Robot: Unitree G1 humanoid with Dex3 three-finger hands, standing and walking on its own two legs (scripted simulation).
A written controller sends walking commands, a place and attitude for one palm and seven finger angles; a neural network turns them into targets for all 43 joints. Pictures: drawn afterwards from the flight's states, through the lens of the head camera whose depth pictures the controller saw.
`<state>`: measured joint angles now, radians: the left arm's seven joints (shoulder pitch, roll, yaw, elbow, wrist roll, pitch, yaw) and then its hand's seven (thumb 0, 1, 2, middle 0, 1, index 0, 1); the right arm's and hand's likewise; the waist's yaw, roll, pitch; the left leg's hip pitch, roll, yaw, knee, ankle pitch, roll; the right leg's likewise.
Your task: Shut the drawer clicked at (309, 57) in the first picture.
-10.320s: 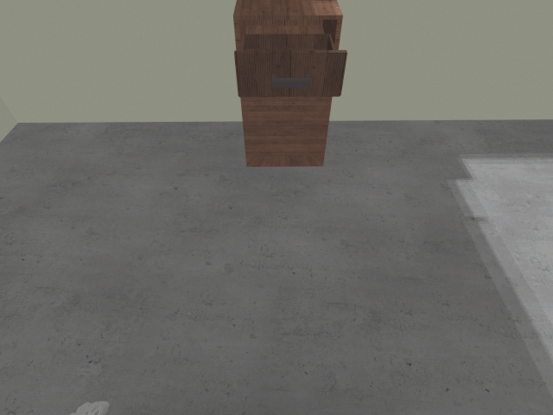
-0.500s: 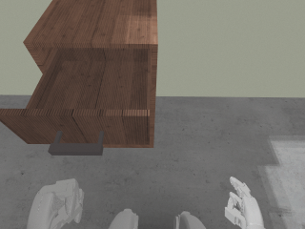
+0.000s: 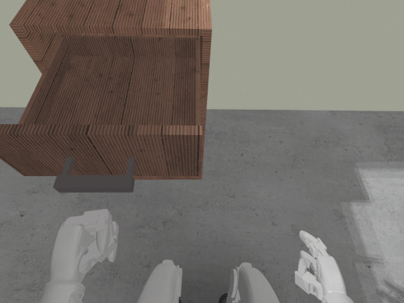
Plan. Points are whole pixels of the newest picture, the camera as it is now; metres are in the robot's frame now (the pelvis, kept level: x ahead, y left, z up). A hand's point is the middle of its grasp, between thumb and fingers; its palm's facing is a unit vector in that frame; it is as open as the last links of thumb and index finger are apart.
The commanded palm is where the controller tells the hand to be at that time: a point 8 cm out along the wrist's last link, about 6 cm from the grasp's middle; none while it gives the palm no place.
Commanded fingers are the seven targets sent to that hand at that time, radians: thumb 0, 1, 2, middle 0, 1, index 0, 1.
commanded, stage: bring the fist close to the handle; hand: left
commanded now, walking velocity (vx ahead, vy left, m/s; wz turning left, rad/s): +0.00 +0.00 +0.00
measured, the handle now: (98, 173) +0.34 +0.22 +0.04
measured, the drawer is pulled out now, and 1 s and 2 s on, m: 0.27 0.27 0.14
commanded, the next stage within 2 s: push the drawer shut in 0.32 s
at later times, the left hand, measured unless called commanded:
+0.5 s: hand (113, 244) +0.22 +0.16 +0.04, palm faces +0.06 -1.00 -0.04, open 3.3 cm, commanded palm +0.19 +0.22 +0.04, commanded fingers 0.00 0.90 0.90 -1.40 -1.60 -1.40 -1.60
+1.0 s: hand (119, 212) +0.27 +0.17 +0.04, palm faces +0.05 -1.00 -0.06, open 3.2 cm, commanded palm +0.26 +0.22 +0.04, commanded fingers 0.00 0.90 0.90 -1.40 -1.60 -1.40 -1.60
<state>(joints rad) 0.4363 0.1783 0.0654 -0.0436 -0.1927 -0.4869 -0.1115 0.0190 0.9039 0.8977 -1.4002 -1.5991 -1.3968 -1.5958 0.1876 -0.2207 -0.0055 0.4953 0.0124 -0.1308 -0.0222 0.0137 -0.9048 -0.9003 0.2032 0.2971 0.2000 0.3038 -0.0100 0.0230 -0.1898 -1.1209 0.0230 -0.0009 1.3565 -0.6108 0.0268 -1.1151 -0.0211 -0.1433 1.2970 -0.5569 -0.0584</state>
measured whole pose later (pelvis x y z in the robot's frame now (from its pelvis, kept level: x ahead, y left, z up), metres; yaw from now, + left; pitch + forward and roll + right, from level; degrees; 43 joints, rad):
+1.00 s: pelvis +0.00 +0.00 +0.01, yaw +0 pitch +22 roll -2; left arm 0.25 0.20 0.07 0.07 -0.18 -0.46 -0.07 0.00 0.89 0.91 -1.40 -1.60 -1.40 -1.60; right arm 0.21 -0.25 0.01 0.51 0.01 -0.08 -0.01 0.01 -0.91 -0.90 0.20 0.30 0.20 0.30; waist -0.02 0.03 -0.19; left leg -1.11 0.02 0.00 1.32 -0.60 0.03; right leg -1.10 -0.02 -0.14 1.27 -0.55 -0.06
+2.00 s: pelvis +0.00 +0.01 +0.01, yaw -1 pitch +23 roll -2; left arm -0.36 0.26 0.21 0.64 -0.15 -0.49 -0.08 0.01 0.84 0.89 -1.40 -1.60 -1.40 -1.60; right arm 0.23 -0.25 0.01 0.61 0.00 -0.03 -0.01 0.01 -0.91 -0.90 0.20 0.30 0.20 0.30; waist -0.07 0.02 -0.16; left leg -1.12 0.02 0.03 1.27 -0.56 0.04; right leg -1.13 -0.02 -0.11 1.22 -0.50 -0.04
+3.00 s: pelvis -0.01 +0.01 +0.00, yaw -3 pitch +29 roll -3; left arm -0.88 0.49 0.43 1.14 -0.06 -0.52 -0.13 0.04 0.86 0.90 -1.40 -1.60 -1.40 -1.60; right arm 0.32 -0.27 0.04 0.62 -0.03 0.07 0.01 0.01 -0.91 -0.90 0.20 0.30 0.20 0.30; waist -0.19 0.04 -0.13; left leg -1.26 0.04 0.02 1.32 -0.57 0.04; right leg -1.26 0.01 -0.11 1.24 -0.48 -0.04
